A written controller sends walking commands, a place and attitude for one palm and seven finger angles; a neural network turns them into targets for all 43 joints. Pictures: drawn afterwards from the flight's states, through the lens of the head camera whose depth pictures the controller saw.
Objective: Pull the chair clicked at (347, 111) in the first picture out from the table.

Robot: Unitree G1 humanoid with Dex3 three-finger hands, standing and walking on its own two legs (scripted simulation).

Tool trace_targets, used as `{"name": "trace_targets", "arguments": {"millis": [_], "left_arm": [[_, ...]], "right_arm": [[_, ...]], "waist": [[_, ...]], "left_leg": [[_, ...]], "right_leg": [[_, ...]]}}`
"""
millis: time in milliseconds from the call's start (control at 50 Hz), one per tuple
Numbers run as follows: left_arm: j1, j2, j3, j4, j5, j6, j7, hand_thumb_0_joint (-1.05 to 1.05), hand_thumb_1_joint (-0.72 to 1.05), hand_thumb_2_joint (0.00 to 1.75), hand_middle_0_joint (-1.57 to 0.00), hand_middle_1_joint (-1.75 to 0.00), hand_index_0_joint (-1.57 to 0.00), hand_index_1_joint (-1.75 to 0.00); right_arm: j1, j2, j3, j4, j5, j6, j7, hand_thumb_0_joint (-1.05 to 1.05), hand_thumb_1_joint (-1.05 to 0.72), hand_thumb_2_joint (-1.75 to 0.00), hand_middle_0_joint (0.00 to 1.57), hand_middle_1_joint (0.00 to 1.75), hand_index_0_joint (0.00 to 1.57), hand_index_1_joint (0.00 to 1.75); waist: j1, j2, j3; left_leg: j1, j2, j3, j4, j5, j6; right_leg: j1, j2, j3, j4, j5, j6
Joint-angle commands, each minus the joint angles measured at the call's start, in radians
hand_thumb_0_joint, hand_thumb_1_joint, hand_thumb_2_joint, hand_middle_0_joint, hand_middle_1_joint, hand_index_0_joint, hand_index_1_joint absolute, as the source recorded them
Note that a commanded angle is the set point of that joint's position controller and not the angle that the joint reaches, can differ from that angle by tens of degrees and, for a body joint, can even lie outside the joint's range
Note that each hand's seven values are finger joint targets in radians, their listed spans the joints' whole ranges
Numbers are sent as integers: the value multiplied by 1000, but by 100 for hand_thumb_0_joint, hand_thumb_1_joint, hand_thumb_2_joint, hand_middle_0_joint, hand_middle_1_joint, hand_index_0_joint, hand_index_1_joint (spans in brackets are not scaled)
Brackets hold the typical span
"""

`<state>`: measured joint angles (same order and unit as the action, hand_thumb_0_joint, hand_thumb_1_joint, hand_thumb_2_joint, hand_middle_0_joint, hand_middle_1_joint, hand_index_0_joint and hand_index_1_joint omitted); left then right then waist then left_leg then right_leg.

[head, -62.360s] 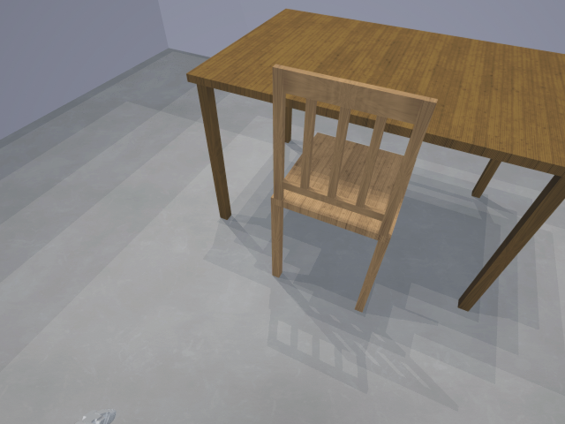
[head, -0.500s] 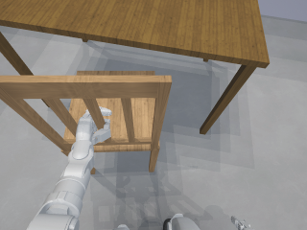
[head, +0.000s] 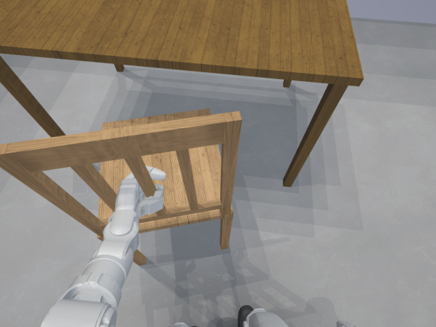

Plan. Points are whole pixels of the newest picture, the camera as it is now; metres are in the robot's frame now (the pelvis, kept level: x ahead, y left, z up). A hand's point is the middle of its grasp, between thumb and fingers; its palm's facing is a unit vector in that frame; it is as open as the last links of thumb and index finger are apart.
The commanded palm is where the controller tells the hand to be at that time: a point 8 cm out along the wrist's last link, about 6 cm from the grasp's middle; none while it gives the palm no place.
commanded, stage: step backward, pulling the chair out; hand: left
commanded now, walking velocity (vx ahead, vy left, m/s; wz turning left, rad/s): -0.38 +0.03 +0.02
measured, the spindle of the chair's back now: (149, 189) +0.40 +0.14 -0.07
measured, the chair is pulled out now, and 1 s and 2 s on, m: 0.23 0.37 0.50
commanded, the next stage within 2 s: none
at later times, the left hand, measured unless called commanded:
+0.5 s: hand (165, 249) +0.26 +0.10 -0.06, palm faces +0.00 -0.99 -0.16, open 5.3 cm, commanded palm +0.26 +0.15 -0.06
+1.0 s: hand (162, 272) +0.22 +0.10 -0.06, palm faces +0.00 -0.99 -0.17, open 5.4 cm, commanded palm +0.20 +0.16 -0.06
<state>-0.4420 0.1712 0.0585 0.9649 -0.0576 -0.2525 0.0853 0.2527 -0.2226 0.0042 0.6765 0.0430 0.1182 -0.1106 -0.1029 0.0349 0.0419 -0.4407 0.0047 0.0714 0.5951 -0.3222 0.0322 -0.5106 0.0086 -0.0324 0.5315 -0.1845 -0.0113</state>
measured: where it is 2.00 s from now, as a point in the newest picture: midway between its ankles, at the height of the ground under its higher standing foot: outside the picture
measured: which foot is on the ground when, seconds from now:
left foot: down 0.00-0.84, up 0.86-1.00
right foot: down 0.00-1.00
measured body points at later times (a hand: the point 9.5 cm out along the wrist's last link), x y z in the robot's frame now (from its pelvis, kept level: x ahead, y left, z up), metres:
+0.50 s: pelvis -0.08 -0.01 +0.00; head -0.01 -0.02 +0.44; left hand +0.26 +0.15 -0.05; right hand +0.00 -0.28 -0.13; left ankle -0.07 +0.11 -0.73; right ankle +0.04 -0.12 -0.73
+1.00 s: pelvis -0.14 -0.01 +0.00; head -0.06 -0.03 +0.44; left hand +0.22 +0.15 -0.04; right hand -0.05 -0.29 -0.14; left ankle -0.16 +0.13 -0.71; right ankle -0.01 -0.12 -0.73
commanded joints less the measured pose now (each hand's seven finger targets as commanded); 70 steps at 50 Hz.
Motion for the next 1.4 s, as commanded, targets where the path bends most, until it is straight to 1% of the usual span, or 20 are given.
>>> {"name": "trace_targets", "arguments": {"millis": [0, 80, 180, 320, 380, 440, 520, 560, 620, 740, 800, 860, 1000, 1040, 1100, 1160, 1220, 1260, 1300, 1380], "left_arm": [[-214, 149, -38, -209, 37, -36, 19, 0, 90, 90, -50, -145, -50, -145], [-215, 134, -50, -240, 32, -33, 17, 0, 90, 90, -50, -145, -50, -145], [-236, 135, -55, -231, 22, -28, 22, 0, 90, 90, -50, -145, -50, -145], [-273, 187, -36, -115, 24, -41, 46, 0, 90, 90, -50, -145, -50, -145], [-299, 147, -63, -94, 32, -33, 50, 0, 90, 90, -50, -145, -50, -145], [-291, 139, -65, -85, 32, -24, 51, 0, 90, 90, -50, -145, -50, -145], [-294, 99, -97, -139, 25, -26, 42, 0, 90, 90, -50, -145, -50, -145], [-346, 47, -130, -185, 19, -20, 35, 0, 90, 90, -50, -145, -50, -145], [-355, 77, -86, -177, 18, -18, 36, 0, 90, 90, -50, -145, -50, -145], [-352, 114, -61, -115, 45, -34, 34, 0, 90, 90, -50, -145, -50, -145], [-300, 160, -37, -108, 40, -46, 39, 0, 90, 90, -50, -145, -50, -145], [-262, 166, -21, -81, 47, -12, 43, 0, 90, 90, -50, -145, -50, -145], [-227, 94, -73, -194, 29, 27, 28, 0, 90, 90, -50, -145, -50, -145], [-218, 60, -97, -236, 28, 33, 24, 0, 90, 90, -50, -145, -50, -145], [-322, 12, -139, -351, 41, 16, 6, 0, 90, 90, -50, -145, -50, -145], [-333, 17, -123, -271, 55, 7, 16, 0, 90, 90, -50, -145, -50, -145], [-365, 68, -91, -190, 74, -31, 18, 0, 90, 90, -50, -145, -50, -145], [-354, 115, -50, -139, 66, -47, 19, 0, 90, 90, -50, -145, -50, -145], [-302, 143, -19, -86, 62, -44, 14, 0, 90, 90, -50, -145, -50, -145], [-242, 132, -25, -114, 59, -20, 23, 0, 90, 90, -50, -145, -50, -145]], "right_arm": [[59, -162, -58, -89, -4, -34, -27, 0, -90, -90, 20, 30, 20, 30], [22, -154, -52, -109, -9, -35, -17, 0, -90, -90, 20, 30, 20, 30], [-4, -152, -48, -118, -2, -54, -23, 0, -90, -90, 20, 30, 20, 30], [54, -167, -67, -47, 18, -114, -21, 0, -90, -90, 20, 30, 20, 30], [36, -166, -56, -22, 17, -136, -7, 0, -90, -90, 20, 30, 20, 30], [51, -175, -47, 14, 17, -152, -9, 0, -90, -90, 20, 30, 20, 30], [-4, -181, -44, -39, 13, -155, -25, 0, -90, -90, 20, 30, 20, 30], [-31, -161, -31, -75, 9, -156, -22, 0, -90, -90, 20, 30, 20, 30], [-4, -163, -45, -53, -6, -156, -32, 0, -90, -90, 20, 30, 20, 30], [16, -162, -66, -7, -14, -163, -19, 0, -90, -90, 20, 30, 20, 30], [29, -142, -69, -9, -8, -168, -15, 0, -90, -90, 20, 30, 20, 30], [-12, -150, -66, -14, -8, -169, -1, 0, -90, -90, 20, 30, 20, 30], [7, -160, -40, -27, -8, -147, -12, 0, -90, -90, 20, 30, 20, 30], [-11, -192, -55, -67, -17, -133, -25, 0, -90, -90, 20, 30, 20, 30], [-45, -143, -49, -113, -34, -118, -14, 0, -90, -90, 20, 30, 20, 30], [-7, -144, -60, -64, -45, -127, -3, 0, -90, -90, 20, 30, 20, 30], [60, -159, -75, -13, -43, -137, 9, 0, -90, -90, 20, 30, 20, 30], [56, -153, -85, -8, -31, -136, -2, 0, -90, -90, 20, 30, 20, 30], [-6, -140, -78, -14, -25, -151, -11, 0, -90, -90, 20, 30, 20, 30], [-25, -128, -46, -6, -29, -161, -10, 0, -90, -90, 20, 30, 20, 30]], "waist": [[31, 75, -511], [47, 148, -465], [57, 93, -389], [53, -141, -339], [61, -134, -351], [39, -114, -369], [77, 125, -338], [84, 149, -295], [76, 31, -337], [66, 17, -331], [64, -159, -404], [98, -165, -378], [42, -136, -392], [68, 73, -338], [69, 226, -343], [65, 183, -275], [29, 45, -379], [32, -102, -432], [67, -177, -419], [74, -122, -419]], "left_leg": [[239, 147, -131, -66, 648, -47], [271, 186, -149, -96, 638, -21], [113, 173, -130, -119, 337, -15], [139, 2, -78, 78, -127, -42], [110, 2, -117, 145, -160, -45], [165, 26, -135, -56, -52, -36], [64, 170, -209, -235, 104, 21], [-28, 226, -254, -284, -27, 48], [75, 252, -253, -166, 350, 55], [53, 177, -149, -60, 276, -16], [89, 19, -72, 137, -101, -65], [-2, -12, -146, 351, -258, -69], [179, 31, -86, -178, 20, -55], [140, 178, -230, -239, 233, 8], [104, 251, -184, -214, 378, 20], [229, 289, -206, -122, 663, 33], [392, 219, -115, 64, 936, -37], [190, 134, -73, 137, 470, -86], [54, 46, -113, 221, -142, -84], [82, 43, -122, 92, -139, -72]], "right_leg": [[295, -149, 96, 51, 602, -18], [220, -94, 69, 64, 249, -2], [269, -109, 89, 62, 223, -7], [151, -298, 330, -289, -131, -81], [218, -351, 321, -292, -57, -106], [243, -284, 195, -198, 45, -57], [267, -102, 56, 49, -48, 19], [266, -66, 48, 165, -152, 10], [260, -62, 61, 184, 26, 11], [280, -127, 129, 80, 217, -16], [259, -313, 342, -163, 130, -88], [298, -424, 413, -232, 100, -165], [350, -248, 137, -97, 225, -30], [301, -98, 42, 43, 153, 30], [302, -71, 19, 218, 35, 25], [186, -59, 30, 176, -39, 2], [274, -91, 48, 0, 520, -14], [467, -202, 155, -5, 840, -72], [473, -326, 243, -66, 852, -127], [413, -306, 182, -98, 492, -86]]}}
